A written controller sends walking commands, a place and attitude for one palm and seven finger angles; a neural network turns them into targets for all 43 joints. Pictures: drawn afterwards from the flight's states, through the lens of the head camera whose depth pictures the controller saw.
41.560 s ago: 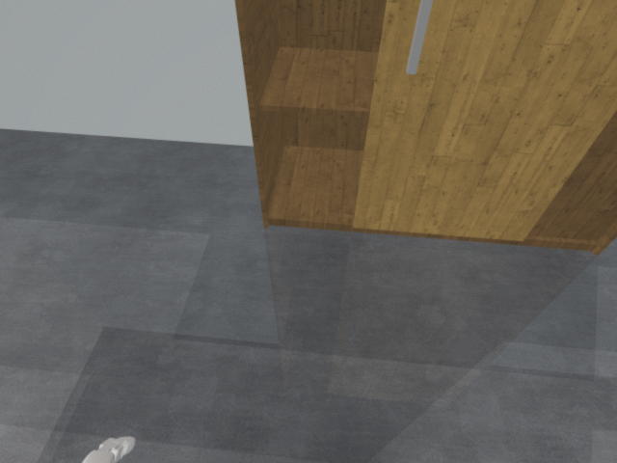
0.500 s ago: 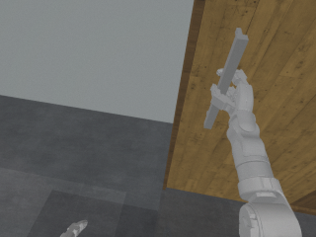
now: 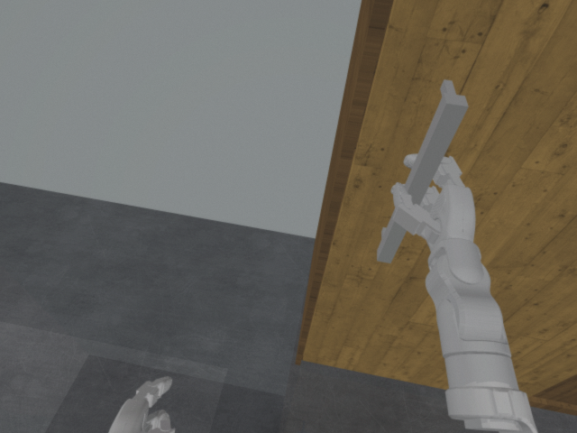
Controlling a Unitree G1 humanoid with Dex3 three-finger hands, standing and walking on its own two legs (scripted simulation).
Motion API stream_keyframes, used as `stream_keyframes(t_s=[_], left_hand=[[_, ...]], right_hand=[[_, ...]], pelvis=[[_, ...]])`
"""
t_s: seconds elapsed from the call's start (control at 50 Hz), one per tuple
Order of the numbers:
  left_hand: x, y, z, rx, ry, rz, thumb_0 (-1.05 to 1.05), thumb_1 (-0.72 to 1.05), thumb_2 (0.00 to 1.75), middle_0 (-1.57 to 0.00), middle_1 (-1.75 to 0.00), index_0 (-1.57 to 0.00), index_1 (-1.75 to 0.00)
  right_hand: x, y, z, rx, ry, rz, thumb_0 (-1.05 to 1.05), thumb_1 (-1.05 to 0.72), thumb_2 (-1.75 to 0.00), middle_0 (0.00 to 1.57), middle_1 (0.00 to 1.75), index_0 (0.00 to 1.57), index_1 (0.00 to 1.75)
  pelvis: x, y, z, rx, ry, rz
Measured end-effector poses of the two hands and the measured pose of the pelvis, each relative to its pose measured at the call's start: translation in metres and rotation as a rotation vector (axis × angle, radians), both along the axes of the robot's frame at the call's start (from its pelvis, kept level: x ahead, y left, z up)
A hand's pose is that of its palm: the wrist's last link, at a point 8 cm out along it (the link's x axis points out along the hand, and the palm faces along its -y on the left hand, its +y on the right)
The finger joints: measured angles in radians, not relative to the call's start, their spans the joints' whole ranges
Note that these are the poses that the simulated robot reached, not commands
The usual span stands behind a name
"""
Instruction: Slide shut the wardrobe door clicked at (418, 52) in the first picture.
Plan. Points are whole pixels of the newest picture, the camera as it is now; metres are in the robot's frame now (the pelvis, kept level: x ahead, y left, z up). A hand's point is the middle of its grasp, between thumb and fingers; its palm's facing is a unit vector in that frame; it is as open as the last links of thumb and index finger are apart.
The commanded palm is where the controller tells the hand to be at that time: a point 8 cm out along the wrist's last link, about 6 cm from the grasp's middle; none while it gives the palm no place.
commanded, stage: tug the door sideways, standing still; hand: right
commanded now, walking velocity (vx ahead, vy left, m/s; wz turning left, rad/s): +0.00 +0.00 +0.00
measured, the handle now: (410, 185) +0.45 -0.13 +0.14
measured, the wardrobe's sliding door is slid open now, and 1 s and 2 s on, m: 0.00 0.00 0.00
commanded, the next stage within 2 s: step sideways, sliding the door along in 0.16 s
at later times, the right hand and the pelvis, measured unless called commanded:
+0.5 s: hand (399, 195) +0.41 -0.10 +0.15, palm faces +0.13 +0.98 -0.14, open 5.8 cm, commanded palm +0.39 -0.10 +0.15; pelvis +0.05 +0.03 -0.02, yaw -6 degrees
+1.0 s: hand (396, 193) +0.41 -0.10 +0.15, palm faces +0.23 +0.97 -0.05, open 5.8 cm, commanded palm +0.39 -0.08 +0.15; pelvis +0.05 +0.09 -0.01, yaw -10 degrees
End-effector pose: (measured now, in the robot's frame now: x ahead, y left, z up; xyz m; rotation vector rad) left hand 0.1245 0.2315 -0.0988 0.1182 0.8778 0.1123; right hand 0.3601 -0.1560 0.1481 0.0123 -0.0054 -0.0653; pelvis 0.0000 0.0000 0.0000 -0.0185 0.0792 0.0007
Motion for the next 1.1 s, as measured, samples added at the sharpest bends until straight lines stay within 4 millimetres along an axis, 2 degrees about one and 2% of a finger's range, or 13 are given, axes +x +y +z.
stream_keyframes(t_s=[0.14, 0.24, 0.42, 0.52, 0.58, 0.7, 0.8, 0.9, 1.0, 1.1], left_hand=[[0.044, -0.003, 0.006, 0.003, -0.031, -0.033, 0.01, 0.91, 0.90, -0.20, -0.30, -0.20, -0.30], [0.075, -0.008, 0.002, 0.020, -0.018, -0.094, 0.01, 0.91, 0.90, -0.20, -0.30, -0.20, -0.30], [0.114, -0.022, -0.007, -0.004, -0.026, -0.172, 0.01, 0.91, 0.90, -0.20, -0.30, -0.20, -0.30], [0.127, -0.026, -0.033, -0.060, -0.037, -0.223, 0.01, 0.91, 0.90, -0.20, -0.30, -0.20, -0.30], [0.129, -0.024, -0.044, -0.076, 0.010, -0.251, 0.01, 0.91, 0.90, -0.20, -0.30, -0.20, -0.30], [0.139, -0.016, -0.033, -0.026, 0.019, -0.317, 0.01, 0.91, 0.90, -0.20, -0.30, -0.20, -0.30], [0.153, -0.005, -0.026, 0.008, -0.031, -0.313, 0.01, 0.91, 0.90, -0.20, -0.30, -0.20, -0.30], [0.158, 0.006, -0.014, 0.015, -0.030, -0.338, 0.01, 0.91, 0.90, -0.20, -0.30, -0.20, -0.30], [0.161, 0.016, -0.008, 0.008, -0.012, -0.360, 0.01, 0.91, 0.90, -0.20, -0.30, -0.20, -0.30], [0.175, 0.030, -0.015, -0.032, -0.031, -0.394, 0.01, 0.91, 0.90, -0.20, -0.30, -0.20, -0.30]], right_hand=[[0.001, 0.000, 0.001, -0.017, -0.001, 0.000, 0.00, -0.68, -0.76, 0.27, 1.31, 0.24, 1.35], [0.013, 0.005, 0.005, -0.022, -0.001, -0.014, 0.01, -0.72, -0.81, 0.34, 1.35, 0.31, 1.37], [0.022, 0.002, 0.004, -0.131, -0.091, -0.012, -0.04, -0.66, -0.84, 0.43, 1.39, 0.36, 1.40], [0.022, 0.004, 0.002, -0.169, -0.145, -0.076, -0.06, -0.64, -0.86, 0.48, 1.40, 0.37, 1.40], [0.021, 0.005, 0.002, -0.177, -0.140, -0.114, -0.06, -0.63, -0.87, 0.49, 1.40, 0.39, 1.40], [0.020, 0.008, -0.001, -0.114, -0.187, -0.142, -0.02, -0.67, -0.86, 0.47, 1.40, 0.37, 1.40], [0.020, 0.009, -0.004, -0.088, -0.269, -0.127, 0.00, -0.70, -0.84, 0.46, 1.40, 0.33, 1.40], [0.020, 0.009, -0.004, -0.091, -0.269, -0.125, 0.00, -0.71, -0.83, 0.46, 1.40, 0.32, 1.40], [0.020, 0.010, -0.003, -0.098, -0.252, -0.162, -0.01, -0.70, -0.83, 0.46, 1.40, 0.34, 1.40], [0.018, 0.013, -0.003, -0.141, -0.243, -0.258, -0.02, -0.67, -0.83, 0.46, 1.40, 0.37, 1.40]], pelvis=[[0.026, 0.001, 0.003, 0.000, 0.003, 0.001], [0.038, 0.002, 0.002, 0.003, 0.009, -0.045], [0.047, 0.012, 0.001, 0.003, -0.006, -0.067], [0.053, 0.031, -0.018, -0.007, -0.066, -0.120], [0.052, 0.041, -0.017, 0.005, -0.084, -0.169], [0.044, 0.055, -0.010, -0.025, -0.080, -0.197], [0.042, 0.057, -0.023, -0.005, -0.105, -0.177], [0.042, 0.070, -0.019, 0.027, -0.131, -0.179], [0.053, 0.092, -0.013, 0.067, -0.146, -0.168], [0.070, 0.126, -0.018, 0.075, -0.151, -0.179]])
